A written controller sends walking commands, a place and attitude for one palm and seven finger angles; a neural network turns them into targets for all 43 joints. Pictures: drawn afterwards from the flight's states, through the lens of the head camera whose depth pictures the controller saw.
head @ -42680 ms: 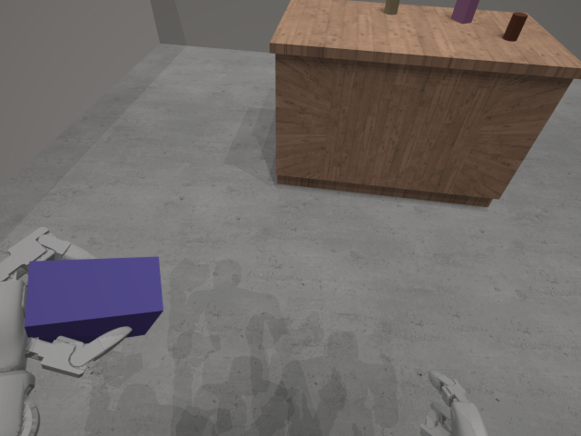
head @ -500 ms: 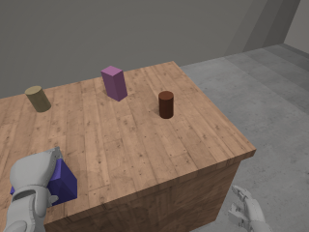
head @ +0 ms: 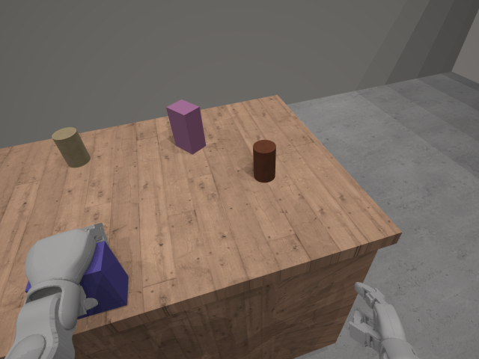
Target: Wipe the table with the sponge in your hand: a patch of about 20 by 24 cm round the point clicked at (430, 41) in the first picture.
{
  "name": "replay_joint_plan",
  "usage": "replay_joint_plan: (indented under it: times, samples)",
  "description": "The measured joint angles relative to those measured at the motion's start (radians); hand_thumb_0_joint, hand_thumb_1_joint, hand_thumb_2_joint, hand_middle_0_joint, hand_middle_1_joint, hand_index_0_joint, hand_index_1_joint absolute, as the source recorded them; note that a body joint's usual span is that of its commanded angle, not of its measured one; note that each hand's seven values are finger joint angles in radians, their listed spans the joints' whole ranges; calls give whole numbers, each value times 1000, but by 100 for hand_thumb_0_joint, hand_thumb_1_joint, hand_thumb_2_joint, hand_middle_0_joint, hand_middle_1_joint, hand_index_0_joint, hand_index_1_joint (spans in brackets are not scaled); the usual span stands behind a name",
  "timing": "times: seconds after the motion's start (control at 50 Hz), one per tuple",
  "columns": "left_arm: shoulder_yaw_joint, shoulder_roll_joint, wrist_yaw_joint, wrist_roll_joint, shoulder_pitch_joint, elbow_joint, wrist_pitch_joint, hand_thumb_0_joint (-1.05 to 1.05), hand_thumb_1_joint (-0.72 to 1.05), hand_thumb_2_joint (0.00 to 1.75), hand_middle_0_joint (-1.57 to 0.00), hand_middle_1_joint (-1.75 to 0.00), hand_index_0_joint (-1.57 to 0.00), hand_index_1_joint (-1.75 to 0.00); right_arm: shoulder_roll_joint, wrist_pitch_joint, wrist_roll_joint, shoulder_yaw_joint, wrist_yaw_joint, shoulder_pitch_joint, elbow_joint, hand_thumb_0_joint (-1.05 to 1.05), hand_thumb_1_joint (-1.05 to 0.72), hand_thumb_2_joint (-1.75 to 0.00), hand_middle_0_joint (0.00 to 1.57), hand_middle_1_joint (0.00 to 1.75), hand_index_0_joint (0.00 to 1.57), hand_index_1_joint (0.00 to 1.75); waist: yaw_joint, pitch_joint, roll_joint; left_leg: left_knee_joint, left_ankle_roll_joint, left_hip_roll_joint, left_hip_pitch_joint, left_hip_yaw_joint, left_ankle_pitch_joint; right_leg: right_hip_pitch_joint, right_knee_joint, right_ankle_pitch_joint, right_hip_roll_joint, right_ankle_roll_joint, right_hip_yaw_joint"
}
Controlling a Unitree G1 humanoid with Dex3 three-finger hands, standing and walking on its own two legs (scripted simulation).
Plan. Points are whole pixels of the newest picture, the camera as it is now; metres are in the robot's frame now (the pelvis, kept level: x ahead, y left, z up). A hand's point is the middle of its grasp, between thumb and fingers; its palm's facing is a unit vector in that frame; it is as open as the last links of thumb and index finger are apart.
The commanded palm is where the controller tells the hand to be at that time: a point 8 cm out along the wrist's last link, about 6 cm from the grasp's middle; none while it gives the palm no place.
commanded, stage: lift the sponge slowly off the table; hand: left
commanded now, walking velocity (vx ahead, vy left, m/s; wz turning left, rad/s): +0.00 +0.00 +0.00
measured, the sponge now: (88, 288) +0.20 +0.30 +0.03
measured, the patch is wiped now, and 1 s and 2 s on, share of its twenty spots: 1.00 1.00 1.00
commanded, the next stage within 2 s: bring the sponge back beside the body in 1.62 s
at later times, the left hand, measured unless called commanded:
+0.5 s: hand (78, 267) +0.20 +0.28 +0.11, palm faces +0.06 -0.06 -1.00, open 9.8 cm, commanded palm +0.16 +0.28 +0.17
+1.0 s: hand (63, 250) +0.20 +0.30 +0.14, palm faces +0.10 -0.05 -0.99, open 9.8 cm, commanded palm +0.17 +0.29 +0.21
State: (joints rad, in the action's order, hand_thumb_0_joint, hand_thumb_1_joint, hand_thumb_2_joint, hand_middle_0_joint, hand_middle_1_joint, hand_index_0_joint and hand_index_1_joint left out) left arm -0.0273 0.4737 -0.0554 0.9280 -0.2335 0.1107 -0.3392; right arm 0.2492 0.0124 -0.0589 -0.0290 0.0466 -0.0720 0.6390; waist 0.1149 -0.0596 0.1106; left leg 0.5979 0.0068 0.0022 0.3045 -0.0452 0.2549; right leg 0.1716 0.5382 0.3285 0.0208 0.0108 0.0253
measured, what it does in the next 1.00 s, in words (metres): stands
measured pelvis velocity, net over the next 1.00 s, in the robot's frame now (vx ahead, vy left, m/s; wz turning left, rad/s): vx -0.03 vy -0.01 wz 0.00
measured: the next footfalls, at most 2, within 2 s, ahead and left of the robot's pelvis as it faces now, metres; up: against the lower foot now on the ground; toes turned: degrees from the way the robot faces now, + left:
none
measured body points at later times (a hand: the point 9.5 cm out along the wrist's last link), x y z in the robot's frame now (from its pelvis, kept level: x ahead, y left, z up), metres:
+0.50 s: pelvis -0.02 -0.01 +0.00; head -0.06 -0.05 +0.45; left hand +0.19 +0.28 +0.16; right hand +0.24 -0.20 -0.06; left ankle +0.04 +0.11 -0.73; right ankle -0.02 -0.12 -0.73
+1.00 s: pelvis -0.03 -0.01 +0.00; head -0.07 -0.05 +0.45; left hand +0.19 +0.30 +0.19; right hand +0.22 -0.21 -0.06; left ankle +0.04 +0.11 -0.73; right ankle -0.02 -0.12 -0.73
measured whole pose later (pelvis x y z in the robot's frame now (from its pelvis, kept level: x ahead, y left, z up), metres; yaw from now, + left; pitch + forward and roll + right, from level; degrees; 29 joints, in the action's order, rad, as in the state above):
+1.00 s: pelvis -0.03 -0.01 +0.00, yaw +0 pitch -6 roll -1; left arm -0.01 0.55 0.05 0.88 -0.05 0.09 -0.35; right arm 0.26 -0.02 -0.06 -0.05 0.08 -0.05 0.69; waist 0.13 -0.03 0.13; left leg 0.50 -0.01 0.01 0.23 -0.05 0.17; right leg 0.12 0.49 0.27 0.03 0.02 0.03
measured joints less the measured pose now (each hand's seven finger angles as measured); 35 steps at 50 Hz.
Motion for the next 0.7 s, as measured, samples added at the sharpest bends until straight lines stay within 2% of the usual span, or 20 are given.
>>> replay_joint_plan:
  times: [0.16, 0.3, 0.46, 0.7]
  samples:
    - [-8, 3, 10, -8, -20, 32, 16, 0, -51, 109, -75, -139, -77, -138, 3, -10, 7, 1, 5, 6, 11, 1, -90, -90, 20, 30, 20, 30, 10, 13, 4, -18, -5, 4, -24, -3, -12, -23, -16, -12, 4, 5, 2]
    - [-10, 13, 13, -10, 29, 19, 7, 0, -51, 109, -75, -138, -78, -137, 4, -20, 5, -1, 17, 18, 28, 1, -90, -90, 20, 30, 20, 30, 21, 21, 10, -38, -9, 4, -45, -11, -31, -42, -28, -23, 5, 9, 9]
    - [-22, 18, 50, -13, 79, 6, -8, 0, -51, 109, -75, -138, -78, -137, -1, -23, 4, -15, 21, 40, 35, 1, -90, -90, 20, 30, 20, 30, 17, 23, 14, -66, -14, 6, -65, -8, -53, -51, -35, -36, 6, 13, 6]
    - [11, 63, 94, -35, 131, -34, -8, 0, -51, 109, -75, -138, -78, -137, 18, -31, 2, -16, 36, 34, 43, 1, -90, -90, 20, 30, 20, 30, 15, 32, 16, -77, -18, 11, -73, -13, -69, -58, -42, -49, 12, 19, 10]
